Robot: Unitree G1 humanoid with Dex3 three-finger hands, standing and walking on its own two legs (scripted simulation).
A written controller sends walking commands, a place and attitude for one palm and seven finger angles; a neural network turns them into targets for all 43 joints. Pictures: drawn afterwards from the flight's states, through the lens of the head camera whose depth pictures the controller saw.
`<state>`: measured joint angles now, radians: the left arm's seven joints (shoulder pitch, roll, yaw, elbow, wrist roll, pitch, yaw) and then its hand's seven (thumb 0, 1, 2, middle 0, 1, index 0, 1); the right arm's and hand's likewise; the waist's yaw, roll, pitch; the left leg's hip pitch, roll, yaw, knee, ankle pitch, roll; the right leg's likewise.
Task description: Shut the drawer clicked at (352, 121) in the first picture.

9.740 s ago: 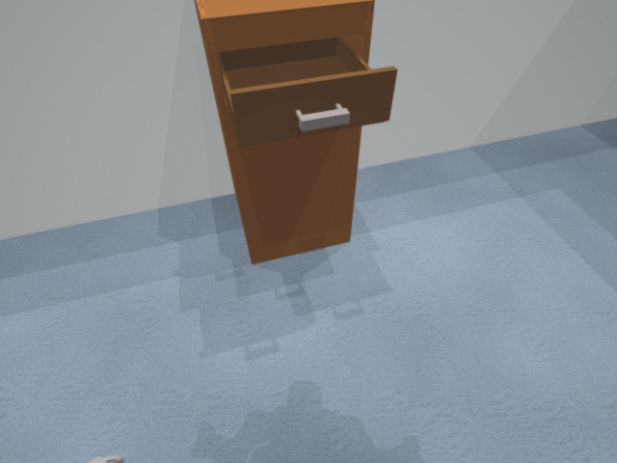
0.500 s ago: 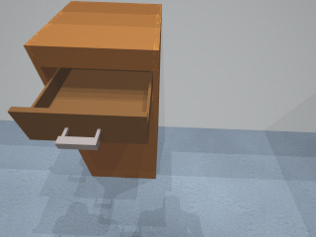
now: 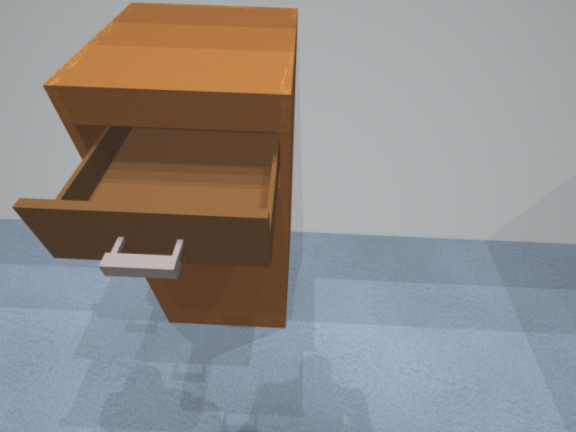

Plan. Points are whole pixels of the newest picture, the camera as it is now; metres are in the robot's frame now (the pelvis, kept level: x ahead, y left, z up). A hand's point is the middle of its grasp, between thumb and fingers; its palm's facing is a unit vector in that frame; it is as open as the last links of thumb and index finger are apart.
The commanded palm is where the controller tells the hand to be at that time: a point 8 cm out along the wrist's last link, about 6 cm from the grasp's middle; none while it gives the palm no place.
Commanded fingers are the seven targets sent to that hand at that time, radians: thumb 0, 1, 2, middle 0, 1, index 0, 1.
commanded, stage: look again from close up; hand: left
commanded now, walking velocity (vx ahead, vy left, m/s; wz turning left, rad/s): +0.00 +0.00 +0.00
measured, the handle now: (145, 254) +0.36 +0.26 +0.02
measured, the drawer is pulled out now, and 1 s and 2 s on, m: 0.22 0.22 0.22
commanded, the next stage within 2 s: raise the hand and make a fist in 0.30 s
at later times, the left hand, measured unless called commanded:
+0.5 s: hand out of the picture +0.05 +0.19 -0.13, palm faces +0.21 -0.95 -0.24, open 7.2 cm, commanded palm +0.09 +0.22 -0.06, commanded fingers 0.00 0.90 0.90 -0.32 -0.43 -0.32 -0.43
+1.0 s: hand out of the picture +0.12 +0.18 +0.00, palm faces +0.08 -1.00 -0.05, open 5.0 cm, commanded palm +0.12 +0.23 +0.01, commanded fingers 0.00 0.90 0.90 -0.82 -0.97 -0.82 -0.97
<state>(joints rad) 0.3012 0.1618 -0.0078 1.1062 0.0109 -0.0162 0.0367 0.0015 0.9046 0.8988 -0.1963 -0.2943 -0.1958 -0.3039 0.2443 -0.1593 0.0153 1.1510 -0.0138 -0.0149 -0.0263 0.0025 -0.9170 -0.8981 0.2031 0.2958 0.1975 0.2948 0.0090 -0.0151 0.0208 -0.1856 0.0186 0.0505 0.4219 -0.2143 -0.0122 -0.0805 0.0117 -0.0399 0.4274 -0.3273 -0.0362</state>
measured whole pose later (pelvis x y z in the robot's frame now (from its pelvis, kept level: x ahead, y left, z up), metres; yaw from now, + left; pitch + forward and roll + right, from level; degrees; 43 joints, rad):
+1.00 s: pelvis -0.06 +0.00 -0.07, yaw +3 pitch +7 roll -2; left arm 0.48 0.21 0.07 -0.13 -0.22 -0.41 -0.18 0.02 0.90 0.90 -0.63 -0.76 -0.63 -0.77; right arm 0.19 -0.22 0.02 0.49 0.01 -0.21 -0.05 0.01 -0.90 -0.90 0.20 0.30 0.20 0.30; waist 0.04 0.04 -0.11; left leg -0.79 0.03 -0.05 1.06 -0.41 -0.01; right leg -0.63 0.02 -0.13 1.04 -0.54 -0.05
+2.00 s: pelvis -0.04 +0.02 -0.02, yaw +3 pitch -2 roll -1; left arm 0.31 0.26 0.19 -0.29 -0.29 0.04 -0.24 0.01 0.90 0.90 -1.39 -1.59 -1.39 -1.60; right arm 0.24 -0.24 0.08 0.61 0.04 -0.26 -0.07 0.01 -0.90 -0.90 0.21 0.30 0.20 0.30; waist 0.05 0.06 -0.05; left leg -0.34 0.01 0.00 0.64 -0.26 0.01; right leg -0.20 0.00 -0.09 0.61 -0.37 -0.02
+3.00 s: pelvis -0.03 +0.00 -0.02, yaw +1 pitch +3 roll +0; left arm 0.17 0.24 0.21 0.08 -0.27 -0.19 -0.26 0.02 0.90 0.90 -1.40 -1.59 -1.40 -1.60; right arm 0.26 -0.26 0.03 0.64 0.03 -0.27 -0.06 0.01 -0.90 -0.90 0.21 0.30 0.20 0.30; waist 0.01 0.04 -0.05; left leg -0.45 0.02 0.01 0.70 -0.29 0.00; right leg -0.33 0.01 -0.07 0.70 -0.41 -0.03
